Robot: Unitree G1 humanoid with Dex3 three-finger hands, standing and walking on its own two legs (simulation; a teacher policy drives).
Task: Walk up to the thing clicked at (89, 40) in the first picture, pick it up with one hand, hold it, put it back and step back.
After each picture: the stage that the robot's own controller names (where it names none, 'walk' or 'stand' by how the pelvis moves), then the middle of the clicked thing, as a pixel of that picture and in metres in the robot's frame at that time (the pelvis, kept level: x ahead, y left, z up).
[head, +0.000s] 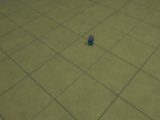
stand; (90, 40) +1.44 -0.06 -0.72
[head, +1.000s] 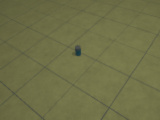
walk; (78, 50) +1.32 +0.18 -0.71
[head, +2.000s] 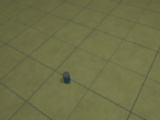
walk; (66, 77) +0.88 +0.25 -0.71
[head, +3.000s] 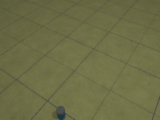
walk; (61, 113) +0.55 +0.20 -0.70
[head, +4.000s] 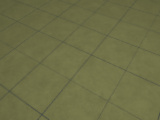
stand; out of the picture +0.42 +0.23 -0.71
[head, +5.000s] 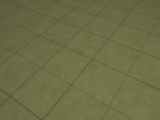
stand; out of the picture +0.39 +0.23 -0.72
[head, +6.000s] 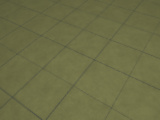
stand; out of the picture +0.38 +0.22 -0.73
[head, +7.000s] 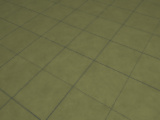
stand; out of the picture +0.37 +0.22 -0.73
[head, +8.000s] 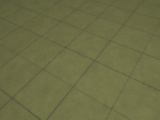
stand; out of the picture +0.37 +0.22 -0.73
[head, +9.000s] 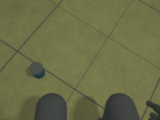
go down; (37, 70) +0.45 +0.23 -0.41
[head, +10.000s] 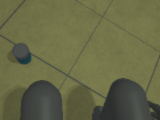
go down; (22, 54) +0.47 +0.26 -0.30
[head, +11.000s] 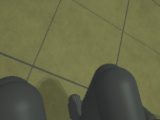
close in; out of the picture +0.45 +0.29 -0.23
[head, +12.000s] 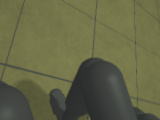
close; out of the picture +0.44 +0.31 -0.23
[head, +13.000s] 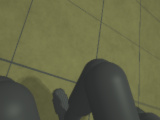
lift; out of the picture +0.42 +0.29 -0.23
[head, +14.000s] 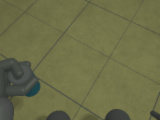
lift; (25, 81) +0.35 +0.21 -0.03
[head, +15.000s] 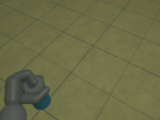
hold; (38, 93) +0.32 +0.18 -0.01
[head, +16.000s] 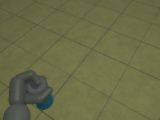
hold; (41, 93) +0.33 +0.17 -0.01
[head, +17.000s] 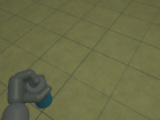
crouch; (40, 92) +0.33 +0.18 -0.01
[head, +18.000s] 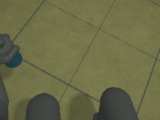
crouch; (7, 53) +0.45 +0.24 -0.10
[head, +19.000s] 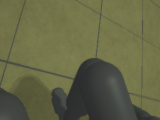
lower; out of the picture +0.44 +0.32 -0.23
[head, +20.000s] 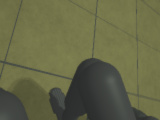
lower; out of the picture +0.44 +0.32 -0.23
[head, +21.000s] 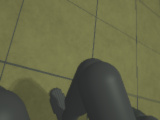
lower; out of the picture +0.44 +0.32 -0.23
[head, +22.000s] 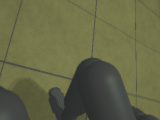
lower; out of the picture +0.44 +0.32 -0.23
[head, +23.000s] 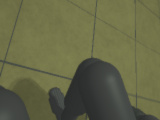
loosen; out of the picture +0.44 +0.32 -0.23
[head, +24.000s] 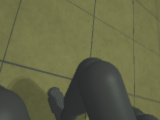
withdraw; out of the picture +0.43 +0.31 -0.23
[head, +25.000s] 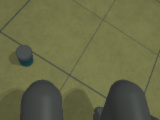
walk; (25, 56) +0.46 +0.25 -0.30
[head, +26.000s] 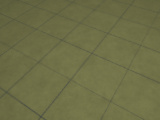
stand; out of the picture +0.38 +0.20 -0.66
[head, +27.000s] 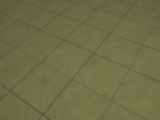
stand; out of the picture +0.40 +0.22 -0.67
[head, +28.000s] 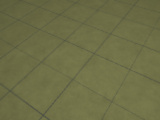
stand; out of the picture +0.39 +0.22 -0.67
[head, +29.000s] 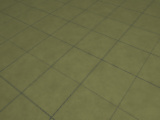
stand; out of the picture +0.41 +0.20 -0.72
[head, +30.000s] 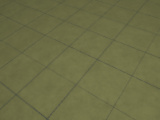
stand; out of the picture +0.39 +0.22 -0.73
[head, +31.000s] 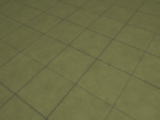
walk; out of the picture +0.38 +0.22 -0.73
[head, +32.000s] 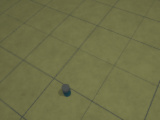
walk; (66, 90) +0.62 +0.21 -0.70
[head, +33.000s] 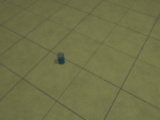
walk; (61, 58) +1.02 +0.22 -0.70
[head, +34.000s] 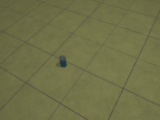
stand; (63, 61) +1.03 +0.24 -0.70
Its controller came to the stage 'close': yes
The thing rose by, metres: 0.70
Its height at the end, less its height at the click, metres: +0.00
